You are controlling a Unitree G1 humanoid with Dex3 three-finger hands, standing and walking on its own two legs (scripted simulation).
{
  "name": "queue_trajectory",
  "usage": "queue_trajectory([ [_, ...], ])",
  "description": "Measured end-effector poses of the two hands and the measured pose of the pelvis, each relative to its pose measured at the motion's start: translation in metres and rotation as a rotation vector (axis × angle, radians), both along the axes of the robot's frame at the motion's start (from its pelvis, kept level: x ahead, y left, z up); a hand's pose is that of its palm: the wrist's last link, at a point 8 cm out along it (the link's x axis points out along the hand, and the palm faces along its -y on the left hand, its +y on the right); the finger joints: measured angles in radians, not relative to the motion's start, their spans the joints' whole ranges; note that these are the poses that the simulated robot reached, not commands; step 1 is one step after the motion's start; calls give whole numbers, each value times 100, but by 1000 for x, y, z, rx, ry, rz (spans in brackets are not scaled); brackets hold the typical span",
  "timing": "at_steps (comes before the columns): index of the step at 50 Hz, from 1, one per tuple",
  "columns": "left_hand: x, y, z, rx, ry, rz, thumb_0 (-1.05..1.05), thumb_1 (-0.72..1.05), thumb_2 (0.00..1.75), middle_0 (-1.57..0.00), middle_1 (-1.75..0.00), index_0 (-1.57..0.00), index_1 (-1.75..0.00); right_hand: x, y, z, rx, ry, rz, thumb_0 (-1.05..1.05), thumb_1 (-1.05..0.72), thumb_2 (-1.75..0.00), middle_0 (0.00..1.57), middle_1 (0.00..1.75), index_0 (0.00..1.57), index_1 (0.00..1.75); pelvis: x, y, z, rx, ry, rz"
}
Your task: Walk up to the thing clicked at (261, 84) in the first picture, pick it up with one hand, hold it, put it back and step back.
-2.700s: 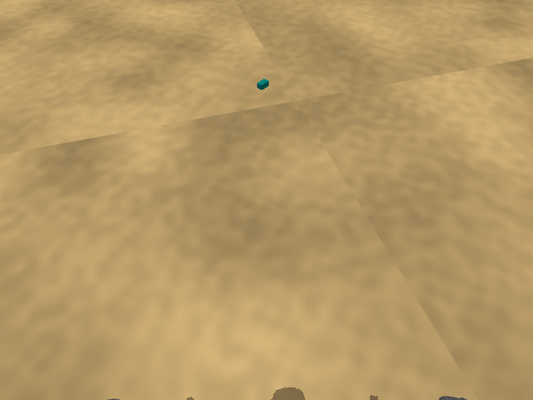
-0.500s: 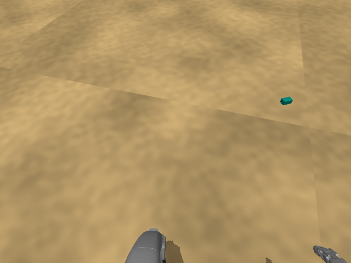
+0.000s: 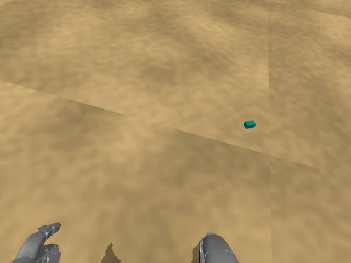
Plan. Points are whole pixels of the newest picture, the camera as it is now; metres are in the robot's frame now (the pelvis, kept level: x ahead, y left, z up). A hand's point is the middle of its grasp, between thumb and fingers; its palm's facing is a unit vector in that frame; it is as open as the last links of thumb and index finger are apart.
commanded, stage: walk up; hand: left
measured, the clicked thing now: (249, 124) +1.12 -0.69 -0.74
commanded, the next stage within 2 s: none
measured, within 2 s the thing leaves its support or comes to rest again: neither
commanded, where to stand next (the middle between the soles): +0.81 -1.02 m, yaw +13 degrees
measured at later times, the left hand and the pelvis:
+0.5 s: hand (136, 245) +0.18 +0.10 -0.15, palm faces +0.14 -0.93 -0.34, open 7.4 cm; pelvis +0.19 -0.19 -0.01, yaw +6 degrees
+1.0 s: hand (202, 174) +0.37 -0.10 -0.14, palm faces +0.09 -0.91 -0.41, open 7.4 cm; pelvis +0.31 -0.40 -0.02, yaw +6 degrees
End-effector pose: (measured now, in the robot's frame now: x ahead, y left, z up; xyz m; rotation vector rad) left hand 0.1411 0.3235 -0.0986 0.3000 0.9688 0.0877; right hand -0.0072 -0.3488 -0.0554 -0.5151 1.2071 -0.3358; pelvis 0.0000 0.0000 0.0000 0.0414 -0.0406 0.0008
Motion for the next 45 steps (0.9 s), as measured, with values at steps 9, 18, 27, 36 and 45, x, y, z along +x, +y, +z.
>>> queue_trajectory([
  [9, 32, -92, 18, 88, 35, 86, 0, 91, 89, -20, -30, -20, -30, 116, -112, -40, 9, 14, 27, 1, -90, -89, 21, 30, 20, 30, 71, -93, -7, -7, 22, 33],
  [18, 1, -142, 27, 107, 173, 247, 1, 91, 89, -21, -30, -20, -30, 247, -120, -34, 133, -62, 191, 1, -90, -89, 21, 30, 20, 30, 138, -150, 13, -37, 28, 59],
  [27, 38, -199, -31, 26, 231, 273, 1, 91, 90, -20, -30, -20, -30, 330, -149, -33, 78, -119, 249, 1, -90, -89, 21, 30, 20, 30, 203, -193, -14, -21, 4, 106],
  [36, 148, -261, -30, -37, 132, 145, 1, 91, 89, -21, -30, -20, -30, 325, -236, -2, -20, -130, 138, 1, -90, -89, 21, 30, 21, 30, 241, -252, -5, -13, -27, 91],
  [45, 216, -323, -10, 67, 104, 149, 1, 91, 90, -20, -30, -20, -30, 344, -367, -13, -53, -41, 114, 1, -89, -89, 21, 30, 21, 30, 288, -352, -16, 3, 13, 88],
])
